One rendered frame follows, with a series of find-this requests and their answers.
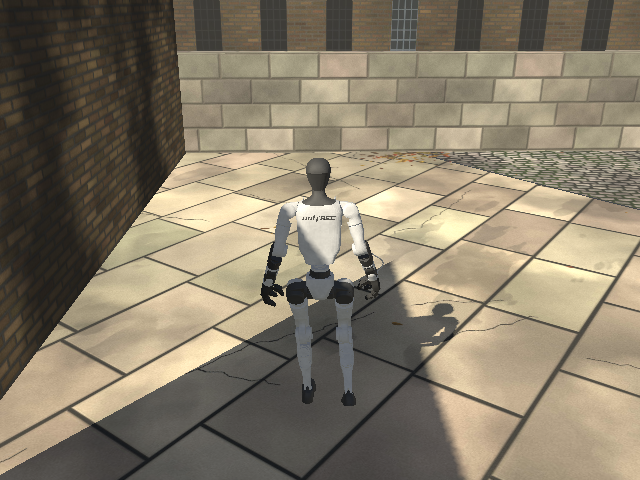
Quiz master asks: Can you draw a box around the robot left shin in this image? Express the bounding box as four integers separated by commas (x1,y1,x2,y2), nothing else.
295,327,312,390

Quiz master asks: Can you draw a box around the robot left hand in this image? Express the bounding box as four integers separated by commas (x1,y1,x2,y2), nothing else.
260,283,284,307

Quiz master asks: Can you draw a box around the robot left upper arm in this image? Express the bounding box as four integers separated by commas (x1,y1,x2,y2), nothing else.
272,201,298,258

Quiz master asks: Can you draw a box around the right robot forearm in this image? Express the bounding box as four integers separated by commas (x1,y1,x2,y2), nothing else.
358,240,378,281

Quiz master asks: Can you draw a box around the left robot forearm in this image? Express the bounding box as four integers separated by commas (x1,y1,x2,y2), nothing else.
263,242,282,287

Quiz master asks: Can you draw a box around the left robot foot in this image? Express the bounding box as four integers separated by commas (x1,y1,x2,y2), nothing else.
302,378,316,404

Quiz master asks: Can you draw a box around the robot right upper arm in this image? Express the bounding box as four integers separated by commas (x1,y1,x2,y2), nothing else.
340,201,368,256

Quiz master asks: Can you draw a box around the robot right hand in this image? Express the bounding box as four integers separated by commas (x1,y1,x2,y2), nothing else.
357,278,381,300

